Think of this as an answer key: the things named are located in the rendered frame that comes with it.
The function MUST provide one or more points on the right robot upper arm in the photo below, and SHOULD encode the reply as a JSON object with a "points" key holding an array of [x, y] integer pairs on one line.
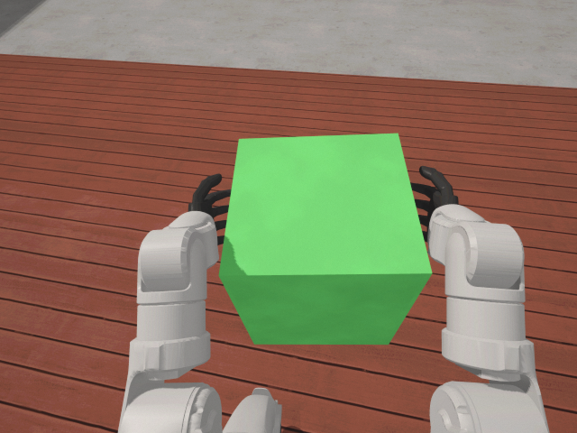
{"points": [[475, 407]]}

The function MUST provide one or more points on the right robot hand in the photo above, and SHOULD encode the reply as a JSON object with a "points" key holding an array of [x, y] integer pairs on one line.
{"points": [[441, 195]]}

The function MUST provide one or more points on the left robot thigh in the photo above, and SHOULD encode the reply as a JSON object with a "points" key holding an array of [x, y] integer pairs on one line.
{"points": [[255, 414]]}

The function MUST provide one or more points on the left robot forearm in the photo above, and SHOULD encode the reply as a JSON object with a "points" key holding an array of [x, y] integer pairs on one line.
{"points": [[171, 288]]}

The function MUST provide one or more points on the left robot upper arm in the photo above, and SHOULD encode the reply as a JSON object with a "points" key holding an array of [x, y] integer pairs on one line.
{"points": [[173, 407]]}

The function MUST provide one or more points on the carton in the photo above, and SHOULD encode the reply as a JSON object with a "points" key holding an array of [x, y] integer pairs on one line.
{"points": [[323, 244]]}

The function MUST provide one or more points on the left robot hand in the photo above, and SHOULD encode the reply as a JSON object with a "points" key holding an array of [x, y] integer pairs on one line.
{"points": [[202, 201]]}

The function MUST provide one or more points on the left robot shin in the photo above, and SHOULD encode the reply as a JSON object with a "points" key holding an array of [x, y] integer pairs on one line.
{"points": [[261, 391]]}

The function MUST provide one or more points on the right robot forearm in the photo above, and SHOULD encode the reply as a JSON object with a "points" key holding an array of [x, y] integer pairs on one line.
{"points": [[485, 331]]}

